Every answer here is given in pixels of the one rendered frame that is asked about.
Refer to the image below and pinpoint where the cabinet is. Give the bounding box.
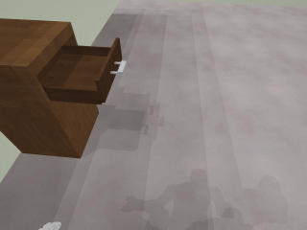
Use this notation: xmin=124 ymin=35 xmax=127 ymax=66
xmin=0 ymin=18 xmax=99 ymax=159

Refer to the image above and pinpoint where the drawer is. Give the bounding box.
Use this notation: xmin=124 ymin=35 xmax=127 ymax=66
xmin=36 ymin=37 xmax=122 ymax=104

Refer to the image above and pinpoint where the handle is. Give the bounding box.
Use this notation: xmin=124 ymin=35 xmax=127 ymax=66
xmin=110 ymin=60 xmax=127 ymax=77

